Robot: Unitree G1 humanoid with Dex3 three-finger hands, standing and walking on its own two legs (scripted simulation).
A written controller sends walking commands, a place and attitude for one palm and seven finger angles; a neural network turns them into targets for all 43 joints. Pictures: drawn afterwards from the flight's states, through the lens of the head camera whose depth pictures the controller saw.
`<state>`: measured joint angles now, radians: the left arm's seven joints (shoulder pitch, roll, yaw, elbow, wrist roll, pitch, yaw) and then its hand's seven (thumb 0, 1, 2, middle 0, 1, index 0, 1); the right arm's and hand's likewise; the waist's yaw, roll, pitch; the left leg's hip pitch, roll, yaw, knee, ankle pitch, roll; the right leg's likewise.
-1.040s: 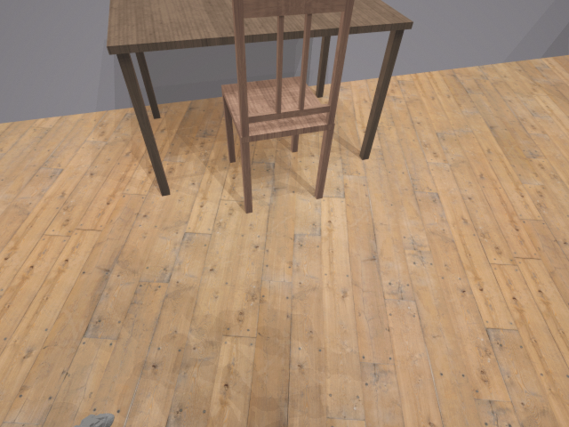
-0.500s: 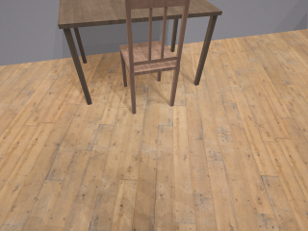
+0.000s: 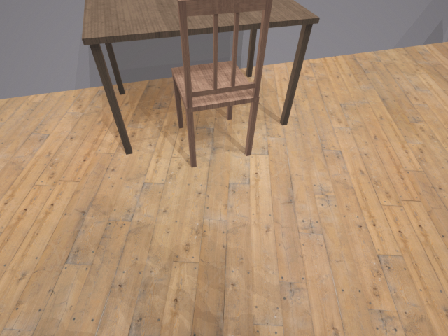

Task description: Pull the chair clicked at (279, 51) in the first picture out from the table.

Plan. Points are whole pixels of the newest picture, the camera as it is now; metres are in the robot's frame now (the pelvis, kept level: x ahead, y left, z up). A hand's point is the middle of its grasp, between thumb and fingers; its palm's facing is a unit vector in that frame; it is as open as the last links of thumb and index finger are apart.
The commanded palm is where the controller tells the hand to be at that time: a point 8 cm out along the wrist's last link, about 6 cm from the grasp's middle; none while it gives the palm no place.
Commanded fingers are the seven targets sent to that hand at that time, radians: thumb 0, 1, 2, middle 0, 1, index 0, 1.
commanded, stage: look at it before walking up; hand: left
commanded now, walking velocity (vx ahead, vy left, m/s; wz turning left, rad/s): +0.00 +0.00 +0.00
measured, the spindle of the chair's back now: (215, 54) +1.24 +0.10 -0.08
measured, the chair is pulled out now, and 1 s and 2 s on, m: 0.00 0.00 0.00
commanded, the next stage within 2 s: walk to a spot facing it in 0.40 s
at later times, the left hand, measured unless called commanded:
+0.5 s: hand out of the picture +0.07 +0.24 -0.16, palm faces -0.03 -0.94 -0.33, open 7.4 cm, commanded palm none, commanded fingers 0.00 0.90 0.90 -0.20 -0.30 -0.20 -0.30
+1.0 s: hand out of the picture +0.05 +0.15 -0.17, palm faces -0.13 -0.96 -0.25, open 7.4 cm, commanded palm none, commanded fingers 0.00 0.90 0.90 -0.20 -0.30 -0.20 -0.30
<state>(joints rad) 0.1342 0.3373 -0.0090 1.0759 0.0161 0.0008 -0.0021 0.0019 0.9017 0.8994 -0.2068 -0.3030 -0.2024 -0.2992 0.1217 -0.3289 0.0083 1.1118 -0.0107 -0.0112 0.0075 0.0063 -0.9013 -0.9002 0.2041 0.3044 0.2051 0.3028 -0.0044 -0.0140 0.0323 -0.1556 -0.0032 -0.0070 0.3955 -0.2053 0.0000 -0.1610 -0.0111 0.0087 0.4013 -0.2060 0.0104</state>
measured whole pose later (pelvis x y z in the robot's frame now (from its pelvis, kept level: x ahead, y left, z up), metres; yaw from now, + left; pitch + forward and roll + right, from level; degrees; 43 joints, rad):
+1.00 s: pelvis +0.03 -0.05 -0.02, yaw -13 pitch -1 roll +0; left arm 0.38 0.19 0.04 0.98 0.03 -0.01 -0.01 0.00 0.90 0.90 -0.21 -0.30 -0.20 -0.30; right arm 0.22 -0.25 -0.04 1.02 -0.02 0.03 0.02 0.01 -0.90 -0.90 0.20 0.30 0.20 0.30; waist 0.05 0.04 0.03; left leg -0.43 0.09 0.06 1.06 -0.45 -0.03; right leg -0.23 0.05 -0.03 0.59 -0.35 -0.07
